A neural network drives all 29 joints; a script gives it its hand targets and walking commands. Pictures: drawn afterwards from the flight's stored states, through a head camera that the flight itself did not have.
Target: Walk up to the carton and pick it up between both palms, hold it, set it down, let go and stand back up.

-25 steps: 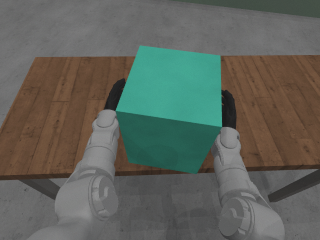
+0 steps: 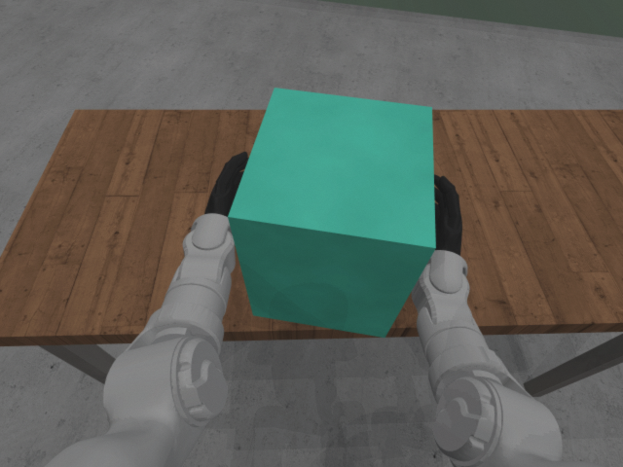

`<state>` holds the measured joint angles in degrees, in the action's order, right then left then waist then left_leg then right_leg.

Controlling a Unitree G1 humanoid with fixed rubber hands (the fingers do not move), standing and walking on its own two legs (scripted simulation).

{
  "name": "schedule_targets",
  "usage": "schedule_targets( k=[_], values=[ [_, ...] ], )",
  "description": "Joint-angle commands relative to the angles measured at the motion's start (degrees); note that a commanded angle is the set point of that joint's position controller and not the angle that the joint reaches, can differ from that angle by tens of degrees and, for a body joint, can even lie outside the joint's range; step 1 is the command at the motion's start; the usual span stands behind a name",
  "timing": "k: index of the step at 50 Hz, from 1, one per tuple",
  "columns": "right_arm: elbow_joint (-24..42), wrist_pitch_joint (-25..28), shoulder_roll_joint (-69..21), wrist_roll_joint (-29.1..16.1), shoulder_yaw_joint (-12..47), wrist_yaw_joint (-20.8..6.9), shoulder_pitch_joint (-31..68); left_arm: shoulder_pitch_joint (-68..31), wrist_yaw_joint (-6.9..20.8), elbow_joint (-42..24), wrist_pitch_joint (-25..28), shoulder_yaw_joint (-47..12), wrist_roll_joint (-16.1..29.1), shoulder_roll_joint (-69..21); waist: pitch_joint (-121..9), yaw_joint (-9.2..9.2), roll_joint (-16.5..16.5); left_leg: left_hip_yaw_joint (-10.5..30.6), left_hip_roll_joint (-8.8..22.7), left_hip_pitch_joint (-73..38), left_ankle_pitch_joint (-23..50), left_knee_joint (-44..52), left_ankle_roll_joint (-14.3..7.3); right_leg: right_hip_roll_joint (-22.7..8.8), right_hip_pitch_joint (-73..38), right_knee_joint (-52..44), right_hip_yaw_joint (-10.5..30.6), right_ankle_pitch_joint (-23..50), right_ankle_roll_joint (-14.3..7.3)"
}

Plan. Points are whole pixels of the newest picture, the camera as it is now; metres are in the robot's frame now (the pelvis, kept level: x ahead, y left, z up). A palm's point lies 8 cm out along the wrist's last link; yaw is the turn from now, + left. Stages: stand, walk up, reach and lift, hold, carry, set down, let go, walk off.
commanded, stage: reach and lift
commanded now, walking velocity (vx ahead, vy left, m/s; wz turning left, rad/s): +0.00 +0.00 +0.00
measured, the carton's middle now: (333, 221) +0.43 -0.03 +0.04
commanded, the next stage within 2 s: none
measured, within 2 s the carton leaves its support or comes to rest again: leaves its support in 0.16 s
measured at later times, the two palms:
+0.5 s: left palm (219, 215) +0.43 +0.12 +0.07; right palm (442, 238) +0.39 -0.16 +0.06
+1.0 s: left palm (217, 219) +0.41 +0.12 +0.08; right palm (449, 227) +0.39 -0.16 +0.08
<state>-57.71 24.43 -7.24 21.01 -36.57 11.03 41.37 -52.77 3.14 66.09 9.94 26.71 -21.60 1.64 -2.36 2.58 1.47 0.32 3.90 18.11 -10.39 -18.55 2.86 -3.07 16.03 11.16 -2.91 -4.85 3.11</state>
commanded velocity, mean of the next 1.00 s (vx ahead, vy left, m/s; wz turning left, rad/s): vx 0.00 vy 0.00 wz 0.00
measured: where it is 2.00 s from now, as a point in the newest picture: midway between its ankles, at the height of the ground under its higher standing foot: outside the picture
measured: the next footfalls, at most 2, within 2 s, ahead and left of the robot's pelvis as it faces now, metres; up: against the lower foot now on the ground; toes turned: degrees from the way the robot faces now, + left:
none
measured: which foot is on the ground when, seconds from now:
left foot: down 0.00-1.00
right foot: down 0.00-1.00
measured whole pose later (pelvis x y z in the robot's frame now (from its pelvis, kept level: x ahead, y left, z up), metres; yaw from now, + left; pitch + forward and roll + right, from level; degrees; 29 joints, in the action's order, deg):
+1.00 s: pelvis -0.02 +0.00 -0.01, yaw +1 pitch +14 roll -2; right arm -61.5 17.3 1.9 -4.4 -9.2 13.4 43.7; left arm -50.2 -5.5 70.5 12.3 5.4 0.1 5.9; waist -11.5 3.6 -2.3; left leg 2.4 4.5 27.6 -10.5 -23.6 3.2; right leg -2.3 23.6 13.9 -4.5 -4.3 2.6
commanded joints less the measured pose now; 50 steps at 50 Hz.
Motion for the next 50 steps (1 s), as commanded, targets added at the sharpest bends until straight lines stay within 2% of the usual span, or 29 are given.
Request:
schedule_targets(
  k=[1,3,5,6,8,9,13,14,15,18,20,22,24,25,27,28,30,31,32,33,35,37,39,40,43,47,48,50],
  values=[
    [-1.4,7.5,-28.2,6.2,20.9,-7.9,39.0,-34.3,3.6,-2.3,7.8,-14.8,-0.7,-31.4,-37.2,-0.01,-4.4,-7.4,-3.9,-9.9,31.7,-2.6,3.0,5.5,-20.5,6.3,-5.0,28.9,-2.0],
    [-2.4,8.8,-28.7,5.9,21.6,-7.4,39.7,-36.1,3.5,-2.6,9.3,-16.3,0.3,-31.0,-38.1,0.72,-3.6,-7.8,-4.5,-8.6,30.4,-2.6,2.7,5.3,-22.0,6.7,-4.4,31.3,-2.0],
    [-2.0,9.8,-28.4,5.9,21.7,-7.3,41.3,-36.6,3.2,-2.0,10.4,-16.1,0.7,-32.0,-39.1,0.03,-3.4,-7.5,-4.3,-7.0,29.0,-1.7,2.4,5.3,-22.5,6.5,-4.5,31.1,-2.2],
    [-2.4,10.2,-28.1,5.9,22.5,-7.2,41.5,-37.4,3.2,-1.2,10.9,-16.8,1.4,-31.8,-39.5,0.88,-3.2,-7.1,-4.4,-6.9,28.7,-2.3,2.3,4.9,-22.2,6.7,-4.5,31.3,-2.4],
    [-3.8,10.3,-28.1,6.1,22.4,-7.0,42.0,-38.2,3.2,-1.1,11.9,-17.0,1.5,-31.8,-38.5,0.73,-3.9,-7.4,-4.5,-5.9,25.7,-1.4,2.1,4.7,-21.3,6.1,-4.3,29.5,-2.8],
    [-4.9,10.1,-28.3,6.0,22.6,-6.9,42.2,-39.0,3.4,-0.2,12.1,-17.0,1.9,-31.3,-38.7,0.71,-2.9,-7.4,-4.7,-4.7,23.7,-0.9,1.6,4.6,-21.9,6.4,-4.3,29.7,-3.0],
    [-5.9,10.3,-28.1,5.7,23.2,-6.4,43.0,-38.9,3.4,2.4,13.1,-17.6,2.8,-30.9,-39.5,0.67,-2.1,-7.2,-4.8,-3.6,20.7,-0.4,1.1,4.7,-21.0,6.3,-4.5,28.0,-3.0],
    [-6.3,10.3,-28.5,5.4,23.5,-6.4,43.2,-39.8,3.4,2.0,13.5,-18.3,3.0,-30.8,-40.2,0.46,-2.4,-7.5,-4.9,-3.4,20.7,-0.5,1.2,4.4,-20.9,6.2,-4.4,28.1,-3.0],
    [-6.7,10.6,-27.8,5.3,24.1,-6.4,43.3,-40.1,3.3,2.2,13.9,-18.8,3.4,-30.9,-41.4,1.11,-2.6,-7.2,-4.9,-3.7,21.7,-1.2,1.3,4.3,-21.0,6.8,-4.0,29.3,-3.3],
    [-8.0,10.4,-28.5,4.9,24.5,-6.4,43.4,-41.0,3.1,3.3,14.6,-19.2,4.0,-29.9,-41.8,-0.43,-2.5,-7.3,-4.8,-2.7,19.6,-0.8,1.1,4.2,-19.9,6.3,-4.0,27.5,-3.6],
    [-9.2,10.5,-28.5,4.1,24.7,-6.4,43.1,-40.5,2.7,3.7,14.8,-19.7,4.6,-30.6,-42.4,0.35,-3.8,-7.2,-4.8,-2.9,20.5,-1.3,1.4,4.1,-19.5,7.2,-4.2,28.1,-3.5],
    [-8.7,10.4,-27.3,3.5,24.7,-6.2,44.3,-41.0,2.7,4.1,14.9,-19.7,4.6,-30.2,-42.3,0.30,-3.4,-6.9,-4.9,-3.5,20.8,-1.4,1.3,4.7,-17.8,6.2,-4.3,26.8,-3.7],
    [-9.0,10.3,-27.8,3.2,25.1,-6.6,45.0,-41.3,2.4,4.3,15.4,-19.7,5.1,-30.5,-42.8,-0.52,-3.1,-6.8,-4.7,-3.4,21.1,-1.4,1.2,4.6,-17.3,6.5,-4.2,26.4,-3.9],
    [-9.7,10.6,-27.7,2.4,25.9,-6.6,45.0,-41.9,2.0,2.9,15.8,-20.9,5.5,-30.6,-44.6,-0.36,-4.1,-6.6,-4.6,-4.9,24.4,-2.3,1.7,4.9,-17.3,6.9,-4.2,28.5,-4.1],
    [-10.5,10.5,-27.3,1.6,26.9,-6.4,44.0,-41.1,2.0,4.0,15.6,-21.3,5.7,-31.4,-44.9,-0.13,-4.2,-6.4,-4.6,-5.5,24.4,-2.9,1.9,5.1,-16.0,6.4,-4.2,27.8,-4.0],
    [-9.2,10.4,-27.7,1.0,26.7,-6.3,45.1,-41.0,2.1,4.5,15.6,-21.7,6.4,-31.0,-45.1,-0.38,-3.3,-6.5,-4.6,-4.6,24.0,-2.7,1.6,5.1,-16.4,6.5,-4.2,27.9,-4.0],
    [-7.8,10.3,-27.2,-0.7,28.8,-6.6,45.7,-40.3,1.8,3.8,15.7,-23.0,7.7,-31.6,-46.6,-0.17,-3.7,-5.9,-4.6,-4.4,26.3,-3.6,1.6,5.0,-16.7,7.3,-3.7,30.8,-4.0],
    [-8.3,10.1,-27.2,-0.9,29.0,-6.6,46.0,-41.2,1.6,3.7,15.6,-23.8,8.3,-32.4,-47.7,0.28,-4.2,-5.4,-4.4,-5.0,27.6,-4.1,2.0,5.3,-16.6,7.5,-4.0,30.6,-4.1],
    [-7.8,9.8,-27.9,-2.3,30.3,-6.6,45.4,-40.6,1.2,2.0,15.3,-24.8,8.6,-33.3,-48.0,-0.25,-5.2,-5.5,-4.4,-5.8,28.8,-4.6,2.4,5.8,-16.4,7.6,-3.9,30.3,-3.9],
    [-7.4,9.3,-27.6,-2.9,30.9,-6.4,45.7,-40.9,1.2,2.3,15.1,-25.1,8.9,-33.0,-46.9,0.50,-5.1,-5.1,-4.5,-6.5,28.2,-4.9,2.3,5.9,-14.7,6.9,-3.8,28.9,-3.8],
    [-5.4,8.6,-27.3,-5.8,32.7,-6.5,46.6,-40.6,0.9,1.6,14.8,-26.0,10.1,-33.2,-46.7,0.12,-4.4,-4.8,-4.4,-7.1,30.3,-5.3,2.4,6.1,-14.6,7.0,-3.8,29.6,-3.8],
    [-4.3,7.4,-28.5,-7.4,35.1,-6.4,46.4,-41.9,0.8,-1.2,14.4,-28.7,11.5,-34.4,-48.8,0.29,-5.7,-4.2,-4.7,-7.7,30.7,-5.8,2.4,6.2,-14.9,7.0,-3.4,30.1,-3.6],
    [-1.6,5.7,-28.9,-9.7,36.8,-6.5,48.7,-42.9,0.4,-2.9,13.8,-30.1,12.6,-35.7,-49.8,0.64,-5.6,-3.8,-4.6,-7.7,30.9,-6.1,2.6,6.3,-15.7,7.7,-3.4,30.5,-3.6],
    [-0.8,4.9,-29.7,-11.0,38.1,-6.4,48.2,-43.4,0.2,-4.0,13.4,-31.3,13.5,-36.9,-49.9,1.38,-6.0,-3.4,-4.6,-8.1,31.5,-6.4,3.0,6.3,-15.2,7.7,-3.1,30.0,-3.3],
    [4.5,1.4,-31.1,-14.7,42.5,-6.2,49.3,-44.1,-0.1,-7.9,11.8,-33.3,14.9,-37.4,-51.1,1.24,-5.1,-2.8,-5.1,-8.7,30.8,-6.9,2.3,6.3,-16.3,7.9,-2.7,31.1,-2.7],
    [10.9,-3.3,-34.0,-19.2,47.1,-5.6,50.1,-47.3,-0.5,-13.9,9.5,-36.6,18.2,-39.6,-53.1,2.57,-4.7,-1.4,-5.7,-8.1,28.0,-7.4,2.5,6.1,-17.6,9.2,-1.6,32.3,-2.1],
    [13.0,-4.8,-34.5,-20.6,48.6,-5.4,50.6,-48.0,-0.6,-16.7,8.7,-37.5,18.6,-39.7,-53.7,2.80,-5.5,-1.0,-6.1,-8.6,27.9,-7.8,2.6,6.1,-18.2,9.7,-1.3,32.5,-1.9],
    [15.4,-7.6,-35.5,-22.3,50.0,-5.1,50.8,-48.2,-0.5,-18.1,6.8,-37.9,19.4,-40.6,-52.9,3.39,-3.8,-0.6,-6.2,-8.4,24.7,-7.2,1.9,6.1,-18.4,9.4,-1.0,30.4,-1.3]
  ],
)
